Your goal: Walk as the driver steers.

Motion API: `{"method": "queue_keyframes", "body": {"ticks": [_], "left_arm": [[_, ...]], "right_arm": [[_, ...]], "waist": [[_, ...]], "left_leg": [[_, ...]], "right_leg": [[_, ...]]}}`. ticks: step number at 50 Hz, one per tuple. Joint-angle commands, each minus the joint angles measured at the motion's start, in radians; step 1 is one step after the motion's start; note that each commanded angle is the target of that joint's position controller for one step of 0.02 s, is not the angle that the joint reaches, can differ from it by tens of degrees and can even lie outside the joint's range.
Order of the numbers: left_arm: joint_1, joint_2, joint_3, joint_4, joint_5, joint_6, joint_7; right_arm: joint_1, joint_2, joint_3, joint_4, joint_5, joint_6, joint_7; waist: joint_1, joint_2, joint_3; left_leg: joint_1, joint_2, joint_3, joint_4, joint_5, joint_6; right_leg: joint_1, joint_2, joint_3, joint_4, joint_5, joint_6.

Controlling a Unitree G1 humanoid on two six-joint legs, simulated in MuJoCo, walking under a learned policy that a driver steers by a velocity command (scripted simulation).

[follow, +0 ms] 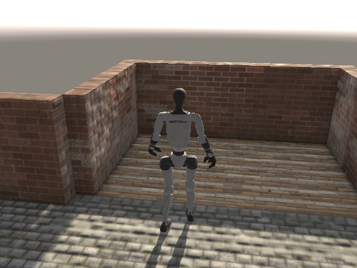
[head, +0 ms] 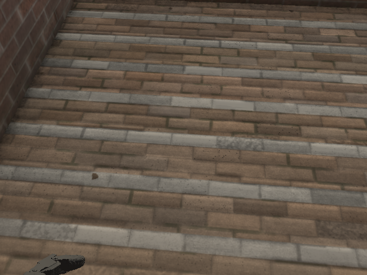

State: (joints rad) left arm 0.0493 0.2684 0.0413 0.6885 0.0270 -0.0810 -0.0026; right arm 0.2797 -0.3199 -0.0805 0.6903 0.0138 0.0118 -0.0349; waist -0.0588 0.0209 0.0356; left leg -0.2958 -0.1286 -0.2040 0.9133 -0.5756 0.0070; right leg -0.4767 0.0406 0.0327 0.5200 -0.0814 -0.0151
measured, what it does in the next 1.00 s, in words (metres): steps on the spot: left foot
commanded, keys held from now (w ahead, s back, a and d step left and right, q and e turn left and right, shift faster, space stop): no key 1.00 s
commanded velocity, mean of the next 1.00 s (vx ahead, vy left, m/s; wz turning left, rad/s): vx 0.03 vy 0.00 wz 0.12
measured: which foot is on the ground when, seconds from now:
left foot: up 0.00-0.28, down 0.30-1.00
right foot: down 0.00-1.00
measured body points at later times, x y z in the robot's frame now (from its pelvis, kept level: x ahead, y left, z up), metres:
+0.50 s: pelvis +0.05 +0.02 +0.01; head +0.05 +0.03 +0.46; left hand +0.14 +0.29 -0.11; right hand +0.20 -0.21 -0.09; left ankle +0.03 +0.13 -0.72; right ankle +0.11 -0.11 -0.72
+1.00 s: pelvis +0.08 +0.03 +0.02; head +0.08 +0.03 +0.46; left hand +0.14 +0.30 -0.13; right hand +0.17 -0.22 -0.12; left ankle +0.03 +0.13 -0.72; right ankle +0.11 -0.11 -0.72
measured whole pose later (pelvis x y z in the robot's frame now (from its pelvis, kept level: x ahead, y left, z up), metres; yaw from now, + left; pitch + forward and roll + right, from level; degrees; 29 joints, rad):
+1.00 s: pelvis +0.08 +0.03 +0.02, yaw +4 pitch -2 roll +0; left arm 0.14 0.25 0.04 1.05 0.00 0.01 0.04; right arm 0.26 -0.23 -0.03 0.88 -0.01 0.00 -0.02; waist 0.02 0.00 0.03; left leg -0.13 -0.03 -0.02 0.48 -0.32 0.02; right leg -0.23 -0.04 0.01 0.47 -0.21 0.04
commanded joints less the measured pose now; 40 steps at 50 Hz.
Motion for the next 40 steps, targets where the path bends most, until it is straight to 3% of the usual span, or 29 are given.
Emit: {"method": "queue_keyframes", "body": {"ticks": [1, 2, 4, 7, 11, 13, 14, 15, 16, 17, 18, 20, 22, 29, 40], "left_arm": [[0.1, 0.117, 0.035, -0.06, -0.01, 0.023, 0.008], [0.065, 0.101, 0.024, -0.062, -0.008, 0.035, 0.007], [0.018, 0.113, 0.023, -0.049, 0.0, 0.049, 0.008], [0.009, 0.112, 0.026, -0.028, -0.004, 0.053, 0.008], [0.037, 0.145, 0.035, 0.0, -0.023, 0.065, 0.007], [0.023, 0.139, 0.029, 0.009, -0.034, 0.072, 0.006], [0.052, 0.12, 0.021, 0.026, -0.037, 0.072, 0.005], [0.081, 0.091, 0.01, 0.038, -0.028, 0.066, 0.0], [0.119, 0.052, 0.002, 0.033, -0.009, 0.059, -0.005], [0.074, 0.059, 0.001, 0.038, 0.001, 0.058, -0.002], [0.055, 0.065, 0.003, 0.042, 0.001, 0.058, -0.001], [0.077, 0.081, 0.008, 0.07, 0.002, 0.062, 0.005], [0.092, 0.097, 0.012, 0.091, -0.007, 0.061, 0.006], [0.105, 0.086, 0.011, 0.166, -0.015, 0.056, 0.012], [0.102, 0.096, 0.015, 0.271, -0.024, 0.076, 0.034]], "right_arm": [[0.095, -0.159, -0.033, -0.048, 0.006, 0.016, -0.006], [0.054, -0.149, -0.033, -0.051, 0.003, 0.035, -0.012], [0.034, -0.095, -0.021, -0.063, 0.001, 0.05, -0.013], [0.04, -0.032, 0.002, -0.056, -0.011, 0.04, -0.01], [-0.001, -0.046, 0.007, -0.053, -0.013, 0.033, 0.005], [0.024, -0.04, 0.008, -0.032, -0.017, 0.032, 0.015], [0.016, -0.047, 0.007, -0.033, -0.025, 0.031, 0.018], [0.004, -0.081, 0.005, -0.051, -0.04, 0.03, 0.015], [-0.043, -0.148, -0.008, -0.055, -0.044, 0.032, 0.011], [-0.087, -0.07, 0.013, -0.061, -0.048, 0.022, 0.018], [-0.116, -0.03, 0.027, -0.061, -0.056, 0.01, 0.022], [-0.107, -0.037, 0.026, -0.044, -0.052, -0.01, 0.026], [-0.071, -0.035, 0.029, -0.029, -0.043, -0.02, 0.023], [-0.041, -0.025, 0.029, -0.002, -0.031, -0.022, 0.015], [-0.019, -0.014, 0.024, 0.076, -0.024, -0.025, 0.016]], "waist": [[0.06, -0.129, -0.25], [0.058, -0.099, -0.194], [0.033, -0.137, -0.113], [0.032, -0.172, -0.135], [0.061, -0.182, -0.164], [0.032, -0.166, -0.139], [0.03, -0.15, -0.123], [0.04, -0.082, -0.115], [0.108, 0.118, -0.092], [0.087, 0.144, -0.069], [0.09, 0.132, -0.037], [0.087, 0.132, -0.017], [0.084, 0.083, -0.003], [0.072, -0.006, -0.034], [0.076, -0.011, -0.052]], "left_leg": [[-0.328, 0.08, 0.04, 0.387, -0.022, -0.08], [-0.312, 0.097, 0.055, 0.373, 0.016, -0.09], [-0.214, 0.116, 0.096, 0.266, 0.072, -0.092], [-0.093, 0.124, 0.15, 0.039, 0.09, -0.089], [0.014, 0.139, 0.172, -0.201, 0.211, -0.059], [0.12, 0.123, 0.201, -0.388, 0.346, -0.024], [0.176, 0.127, 0.189, -0.462, 0.383, 0.004], [0.224, 0.211, 0.084, -0.514, 0.43, 0.046], [0.123, 0.311, -0.034, -0.545, 0.347, 0.113], [-0.022, 0.317, -0.052, -0.605, 0.183, 0.136], [-0.06, 0.278, -0.022, -0.616, 0.1, 0.104], [-0.068, 0.237, 0.018, -0.601, 0.116, 0.055], [-0.052, 0.219, 0.04, -0.576, 0.186, 0.037], [0.029, 0.194, 0.077, -0.518, 0.391, 0.044], [0.068, 0.172, 0.112, -0.51, 0.549, 0.037]], "right_leg": [[0.522, -0.393, 0.441, -0.128, 0.254, -0.224], [0.425, -0.342, 0.363, -0.153, 0.176, -0.204], [0.251, -0.262, 0.237, -0.215, 0.101, -0.188], [0.225, -0.235, 0.148, -0.221, 0.176, -0.205], [0.253, -0.27, 0.167, -0.211, 0.084, -0.224], [0.19, -0.25, 0.15, -0.196, -0.061, -0.188], [0.142, -0.226, 0.138, -0.189, -0.145, -0.142], [0.084, -0.189, 0.104, -0.141, -0.226, -0.07], [0.091, -0.076, -0.026, -0.065, -0.292, 0.006], [0.208, -0.061, -0.037, -0.045, -0.221, 0.04], [0.249, -0.065, -0.025, -0.056, -0.152, 0.047], [0.279, -0.077, -0.018, -0.066, -0.093, 0.046], [0.275, -0.088, -0.005, -0.082, -0.087, 0.032], [0.288, -0.097, -0.001, -0.083, -0.007, 0.035], [0.334, -0.102, 0.001, -0.066, 0.069, 0.029]]}}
